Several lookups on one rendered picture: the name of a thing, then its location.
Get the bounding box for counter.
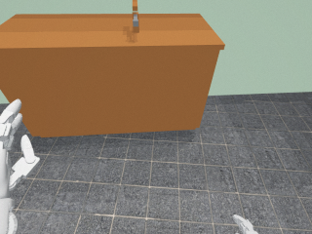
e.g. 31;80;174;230
0;0;225;137

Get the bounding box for right robot hand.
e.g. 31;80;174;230
233;214;258;234

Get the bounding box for left robot forearm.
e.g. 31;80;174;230
0;198;19;234

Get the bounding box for tap lever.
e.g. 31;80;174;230
133;14;138;27

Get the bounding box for left robot hand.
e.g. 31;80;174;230
0;99;40;199

